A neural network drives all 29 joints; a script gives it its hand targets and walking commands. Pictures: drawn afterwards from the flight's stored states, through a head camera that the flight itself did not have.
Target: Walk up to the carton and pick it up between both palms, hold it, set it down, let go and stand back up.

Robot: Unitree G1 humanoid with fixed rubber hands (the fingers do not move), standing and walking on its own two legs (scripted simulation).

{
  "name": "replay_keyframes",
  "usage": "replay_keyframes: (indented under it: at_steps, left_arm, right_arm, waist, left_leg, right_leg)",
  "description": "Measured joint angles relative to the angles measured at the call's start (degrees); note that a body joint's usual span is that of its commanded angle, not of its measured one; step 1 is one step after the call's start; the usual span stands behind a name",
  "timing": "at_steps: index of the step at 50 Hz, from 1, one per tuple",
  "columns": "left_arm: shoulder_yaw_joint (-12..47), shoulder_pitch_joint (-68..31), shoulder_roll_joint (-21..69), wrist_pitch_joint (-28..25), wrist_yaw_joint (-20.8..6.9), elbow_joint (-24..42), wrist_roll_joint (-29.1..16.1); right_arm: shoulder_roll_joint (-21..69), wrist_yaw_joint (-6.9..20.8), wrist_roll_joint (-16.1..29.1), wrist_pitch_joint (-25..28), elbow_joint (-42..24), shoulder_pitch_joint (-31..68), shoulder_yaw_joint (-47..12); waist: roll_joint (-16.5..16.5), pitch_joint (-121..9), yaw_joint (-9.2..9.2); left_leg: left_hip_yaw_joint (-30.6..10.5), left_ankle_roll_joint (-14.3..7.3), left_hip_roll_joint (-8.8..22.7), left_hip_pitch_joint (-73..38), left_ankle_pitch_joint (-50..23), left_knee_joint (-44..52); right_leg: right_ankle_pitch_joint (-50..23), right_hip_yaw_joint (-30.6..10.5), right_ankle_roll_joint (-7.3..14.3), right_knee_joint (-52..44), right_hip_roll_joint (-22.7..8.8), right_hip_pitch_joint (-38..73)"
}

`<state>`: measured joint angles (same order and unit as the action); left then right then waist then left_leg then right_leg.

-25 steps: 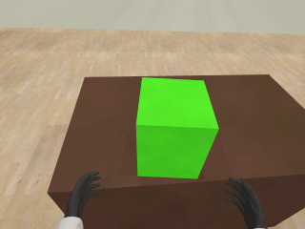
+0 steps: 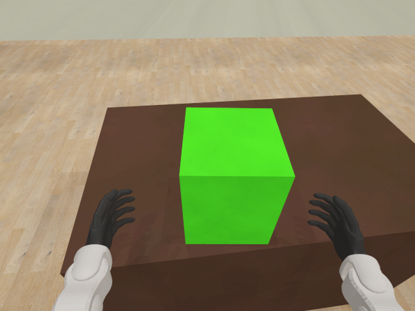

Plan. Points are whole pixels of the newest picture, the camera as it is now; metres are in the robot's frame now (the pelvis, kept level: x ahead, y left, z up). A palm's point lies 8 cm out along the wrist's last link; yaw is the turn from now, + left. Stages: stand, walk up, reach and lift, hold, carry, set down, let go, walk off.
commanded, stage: reach and lift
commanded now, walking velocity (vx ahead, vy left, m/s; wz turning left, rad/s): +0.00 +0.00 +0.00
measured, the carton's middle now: (228, 177) +0.43 -0.01 +0.03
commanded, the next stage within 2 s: none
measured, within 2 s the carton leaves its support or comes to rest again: neither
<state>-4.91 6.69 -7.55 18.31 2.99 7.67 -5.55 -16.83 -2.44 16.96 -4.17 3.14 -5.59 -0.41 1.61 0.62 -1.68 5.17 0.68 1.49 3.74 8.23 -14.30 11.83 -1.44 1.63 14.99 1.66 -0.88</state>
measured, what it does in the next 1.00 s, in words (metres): stands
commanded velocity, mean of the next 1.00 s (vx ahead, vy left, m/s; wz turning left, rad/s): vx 0.00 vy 0.00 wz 0.00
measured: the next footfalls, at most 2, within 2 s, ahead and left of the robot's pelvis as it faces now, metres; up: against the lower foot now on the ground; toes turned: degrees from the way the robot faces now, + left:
none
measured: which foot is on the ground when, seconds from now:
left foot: down 0.00-1.00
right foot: down 0.00-1.00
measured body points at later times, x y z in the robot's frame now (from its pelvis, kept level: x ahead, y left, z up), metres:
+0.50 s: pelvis -0.02 -0.01 +0.00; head -0.02 -0.01 +0.45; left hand +0.33 +0.21 +0.13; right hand +0.35 -0.20 +0.13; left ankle +0.00 +0.12 -0.75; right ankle -0.04 -0.10 -0.75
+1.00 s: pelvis -0.02 -0.01 +0.00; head -0.02 +0.00 +0.45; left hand +0.39 +0.22 +0.18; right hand +0.42 -0.20 +0.19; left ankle +0.00 +0.12 -0.75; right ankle -0.04 -0.10 -0.75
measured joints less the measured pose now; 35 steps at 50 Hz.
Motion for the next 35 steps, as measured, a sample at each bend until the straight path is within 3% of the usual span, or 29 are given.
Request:
replay_keyframes:
  at_steps: [12, 25, 35]
  left_arm:
    - [-2.65, -11.10, -1.50, 6.69, -0.49, -3.43, -1.49]
    - [-6.84, -25.73, -2.73, 16.05, -0.09, -8.68, -0.92]
    - [-7.40, -33.65, -5.29, 18.57, -0.01, -14.76, -0.77]
  right_arm:
    - [-0.63, -1.22, 0.81, -7.00, 2.06, 12.18, 0.02]
    - [-2.66, -3.40, 5.28, -13.86, 12.84, 29.70, -2.92]
    - [-4.61, -3.18, 7.84, -16.11, 21.22, 39.09, -3.74]
  waist:
    - [-0.23, -0.21, 0.62]
    - [0.00, -2.27, 0.74]
    - [0.09, -3.62, 1.51]
  left_leg:
    - [-0.03, 0.25, 0.52, 2.52, -1.72, 0.60]
    - [0.41, 0.45, 1.07, 4.97, -1.62, -0.58]
    - [-0.14, 0.46, 1.18, 6.75, -0.94, -2.11]
  right_leg:
    - [-0.85, 0.04, 0.37, 1.10, 0.56, -3.37]
    - [-0.66, -0.39, 0.64, 2.87, 1.06, -6.31]
    - [-0.57, 0.11, 0.59, 2.99, 1.12, -7.26]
